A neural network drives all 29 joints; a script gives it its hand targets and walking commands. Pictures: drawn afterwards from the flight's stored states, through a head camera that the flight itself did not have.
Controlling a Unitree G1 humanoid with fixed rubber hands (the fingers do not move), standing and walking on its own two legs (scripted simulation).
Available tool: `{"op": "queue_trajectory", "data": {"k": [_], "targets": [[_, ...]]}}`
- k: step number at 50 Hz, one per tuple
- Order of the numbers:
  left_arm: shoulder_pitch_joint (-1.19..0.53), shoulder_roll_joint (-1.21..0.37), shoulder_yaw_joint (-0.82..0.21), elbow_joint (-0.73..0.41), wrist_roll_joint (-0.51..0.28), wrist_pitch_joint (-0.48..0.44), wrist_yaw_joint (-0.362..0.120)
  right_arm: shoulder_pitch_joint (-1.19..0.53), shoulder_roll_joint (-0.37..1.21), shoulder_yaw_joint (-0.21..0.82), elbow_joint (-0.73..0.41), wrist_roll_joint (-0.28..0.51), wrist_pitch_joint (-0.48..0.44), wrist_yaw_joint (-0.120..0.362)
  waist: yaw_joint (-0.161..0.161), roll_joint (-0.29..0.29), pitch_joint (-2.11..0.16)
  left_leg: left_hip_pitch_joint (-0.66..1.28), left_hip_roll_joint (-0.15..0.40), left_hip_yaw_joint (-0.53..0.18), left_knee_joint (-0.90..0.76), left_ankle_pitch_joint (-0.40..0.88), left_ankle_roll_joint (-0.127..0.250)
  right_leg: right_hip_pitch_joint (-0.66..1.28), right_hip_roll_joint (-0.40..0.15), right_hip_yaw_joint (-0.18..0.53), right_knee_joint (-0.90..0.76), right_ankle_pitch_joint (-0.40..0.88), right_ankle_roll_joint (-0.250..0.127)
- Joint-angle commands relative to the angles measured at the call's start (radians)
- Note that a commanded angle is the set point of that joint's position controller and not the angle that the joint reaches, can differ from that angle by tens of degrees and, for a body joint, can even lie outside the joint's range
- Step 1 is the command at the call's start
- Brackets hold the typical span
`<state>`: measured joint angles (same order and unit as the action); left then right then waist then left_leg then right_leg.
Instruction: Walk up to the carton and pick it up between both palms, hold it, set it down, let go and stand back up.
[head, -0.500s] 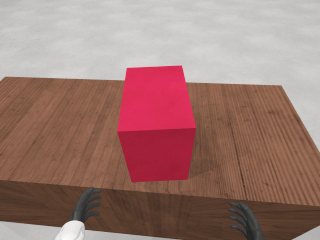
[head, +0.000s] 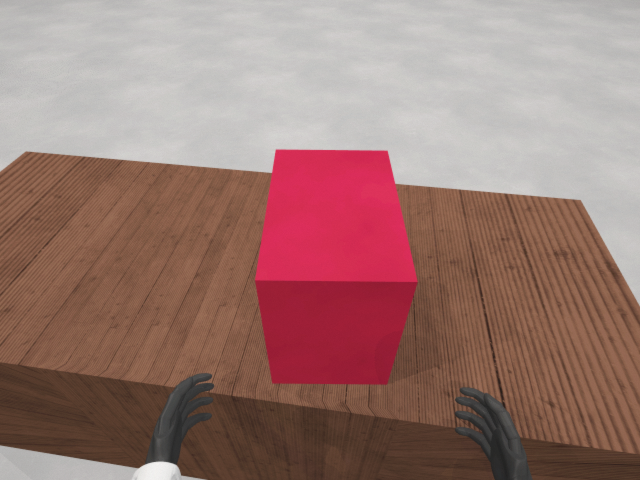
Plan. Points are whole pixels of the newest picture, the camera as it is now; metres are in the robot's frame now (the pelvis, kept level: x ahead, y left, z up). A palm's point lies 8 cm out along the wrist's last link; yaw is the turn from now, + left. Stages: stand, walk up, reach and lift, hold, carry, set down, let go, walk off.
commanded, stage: reach and lift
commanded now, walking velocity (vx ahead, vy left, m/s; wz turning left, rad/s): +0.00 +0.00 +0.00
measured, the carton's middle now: (330, 265) +0.47 +0.02 -0.02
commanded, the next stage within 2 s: none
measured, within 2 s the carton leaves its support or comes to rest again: neither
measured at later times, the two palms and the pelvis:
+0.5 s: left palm (186, 371) +0.26 +0.21 +0.00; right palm (499, 383) +0.26 -0.20 +0.00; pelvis +0.01 +0.01 +0.01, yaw -1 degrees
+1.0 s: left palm (180, 308) +0.31 +0.21 +0.06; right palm (486, 309) +0.32 -0.18 +0.06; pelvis +0.01 +0.00 +0.01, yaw +0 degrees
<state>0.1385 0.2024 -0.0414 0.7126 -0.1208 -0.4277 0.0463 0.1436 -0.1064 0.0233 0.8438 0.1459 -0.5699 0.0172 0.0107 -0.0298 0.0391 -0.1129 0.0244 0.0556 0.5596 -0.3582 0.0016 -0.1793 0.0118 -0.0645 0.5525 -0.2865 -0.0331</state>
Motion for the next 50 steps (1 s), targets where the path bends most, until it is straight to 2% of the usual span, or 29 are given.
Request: {"op": "queue_trajectory", "data": {"k": [1,4,6,9,11,12,13,15,18,21,25,35,36,37,39,40,42,45,46,49,50], "targets": [[-0.139,0.072,0.007,-0.139,-0.01,-0.078,0.008,-0.12,-0.08,-0.008,-0.077,0.036,-0.062,0.01,-0.003,0.073,-0.085,-0.173,-0.023,-0.035,-0.092,0.284,-0.054,0.115,-0.014,0.115,-0.078,0.22,-0.024],[-0.14,0.065,0.024,-0.131,0.009,-0.094,0.016,-0.147,-0.105,-0.012,-0.049,0.045,-0.084,0.012,0.002,0.081,-0.08,-0.159,-0.02,-0.042,-0.094,0.319,-0.07,0.107,-0.004,0.102,-0.086,0.221,-0.033],[-0.13,0.036,-0.005,-0.138,-0.001,-0.098,0.018,-0.156,-0.102,-0.007,-0.041,0.06,-0.087,0.012,-0.003,0.094,-0.089,-0.148,-0.014,-0.053,-0.092,0.349,-0.074,0.099,-0.002,0.096,-0.086,0.224,-0.041],[-0.148,0.032,-0.001,-0.108,-0.004,-0.076,0.015,-0.205,-0.122,-0.009,-0.043,0.057,-0.071,0.01,-0.004,0.056,-0.071,-0.156,-0.019,-0.05,-0.105,0.325,-0.068,0.098,0.003,0.09,-0.1,0.215,-0.036],[-0.196,0.035,-0.005,-0.126,-0.013,-0.065,0.025,-0.253,-0.141,-0.022,-0.074,0.057,-0.06,0.011,-0.002,0.06,-0.083,-0.155,-0.014,-0.051,-0.117,0.283,-0.07,0.077,0.007,0.085,-0.11,0.153,-0.04],[-0.38,0.04,0.003,-0.153,-0.017,-0.04,0.041,-0.375,-0.187,-0.061,-0.082,0.031,-0.019,0.017,-0.026,0.061,-0.067,-0.188,0.001,-0.062,-0.145,0.17,-0.045,0.049,0.013,0.086,-0.096,0.065,-0.024],[-0.347,0.034,-0.012,-0.144,-0.02,-0.018,0.055,-0.365,-0.166,-0.065,-0.086,0.023,0.007,0.021,-0.018,0.041,-0.043,-0.213,0.006,-0.066,-0.167,0.121,-0.037,0.065,0.008,0.086,-0.104,0.04,-0.026],[-0.373,0.026,-0.023,-0.165,-0.03,0.003,0.067,-0.389,-0.16,-0.06,-0.128,0.037,0.047,0.021,-0.014,0.029,-0.087,-0.21,0.005,-0.056,-0.172,0.135,-0.034,0.096,0.004,0.091,-0.101,0.084,-0.02],[-0.359,0.039,0.004,-0.173,-0.022,0.024,0.069,-0.387,-0.161,-0.028,-0.138,0.071,0.08,0.017,-0.003,0.051,-0.163,-0.172,-0.008,-0.043,-0.159,0.278,-0.05,0.163,0.01,0.098,-0.094,0.244,-0.018],[-0.344,0.042,0.044,-0.154,0.002,0.055,0.056,-0.384,-0.161,0.003,-0.117,0.092,0.099,0.007,0.01,0.055,-0.194,-0.132,-0.017,-0.04,-0.157,0.379,-0.053,0.203,0.011,0.111,-0.113,0.336,-0.02],[-0.379,0.038,0.071,-0.164,0.013,0.099,0.041,-0.43,-0.166,0.016,-0.144,0.103,0.127,-0.01,0.016,0.043,-0.204,-0.118,-0.024,-0.034,-0.179,0.406,-0.044,0.23,0.004,0.124,-0.143,0.389,-0.016],[-0.532,0.07,0.088,-0.274,-0.009,0.198,0.016,-0.572,-0.189,-0.001,-0.266,0.112,0.235,-0.043,0.0,0.037,-0.285,-0.102,-0.023,-0.026,-0.206,0.432,-0.031,0.278,-0.005,0.127,-0.17,0.469,-0.005],[-0.477,0.058,0.082,-0.308,-0.012,0.209,0.015,-0.52,-0.181,0.014,-0.313,0.109,0.236,-0.046,0.017,0.018,-0.329,-0.073,-0.029,-0.033,-0.195,0.493,-0.036,0.288,-0.012,0.12,-0.174,0.52,0.002],[-0.495,0.066,0.084,-0.326,-0.009,0.218,0.012,-0.526,-0.177,0.011,-0.33,0.107,0.244,-0.05,0.01,0.016,-0.352,-0.063,-0.032,-0.038,-0.193,0.507,-0.036,0.283,-0.014,0.121,-0.181,0.536,0.01],[-0.499,0.061,0.088,-0.311,-0.005,0.248,0.002,-0.528,-0.17,0.008,-0.303,0.102,0.277,-0.057,0.001,0.001,-0.313,-0.058,-0.029,-0.042,-0.203,0.485,-0.03,0.262,-0.016,0.121,-0.189,0.528,0.013],[-0.563,0.085,0.1,-0.302,-0.003,0.26,-0.002,-0.584,-0.178,0.003,-0.31,0.104,0.291,-0.061,0.001,0.001,-0.315,-0.083,-0.031,-0.038,-0.21,0.437,-0.025,0.254,-0.021,0.124,-0.195,0.494,0.016],[-0.612,0.077,0.097,-0.311,-0.002,0.292,-0.002,-0.614,-0.185,-0.013,-0.299,0.1,0.321,-0.071,-0.002,0.035,-0.295,-0.092,-0.027,-0.035,-0.219,0.398,-0.026,0.231,-0.023,0.127,-0.202,0.426,0.008],[-0.665,0.083,0.104,-0.38,0.001,0.34,0.005,-0.671,-0.194,-0.028,-0.342,0.117,0.359,-0.073,0.003,0.056,-0.345,-0.057,-0.019,-0.034,-0.215,0.469,-0.037,0.229,-0.011,0.108,-0.208,0.426,0.0],[-0.689,0.083,0.105,-0.383,-0.007,0.359,0.007,-0.696,-0.209,-0.037,-0.346,0.113,0.373,-0.071,0.005,0.055,-0.342,-0.05,-0.017,-0.036,-0.215,0.47,-0.038,0.215,-0.006,0.101,-0.212,0.402,-0.004],[-0.685,0.068,0.105,-0.377,-0.009,0.428,0.005,-0.711,-0.209,-0.038,-0.36,0.118,0.422,-0.076,0.003,0.051,-0.336,-0.03,-0.016,-0.036,-0.215,0.503,-0.038,0.224,-0.003,0.099,-0.222,0.446,0.0],[-0.716,0.078,0.119,-0.365,0.004,0.454,0.001,-0.748,-0.216,-0.043,-0.351,0.117,0.439,-0.08,0.005,0.042,-0.323,-0.037,-0.016,-0.032,-0.217,0.49,-0.039,0.222,0.002,0.093,-0.226,0.415,0.002]]}}
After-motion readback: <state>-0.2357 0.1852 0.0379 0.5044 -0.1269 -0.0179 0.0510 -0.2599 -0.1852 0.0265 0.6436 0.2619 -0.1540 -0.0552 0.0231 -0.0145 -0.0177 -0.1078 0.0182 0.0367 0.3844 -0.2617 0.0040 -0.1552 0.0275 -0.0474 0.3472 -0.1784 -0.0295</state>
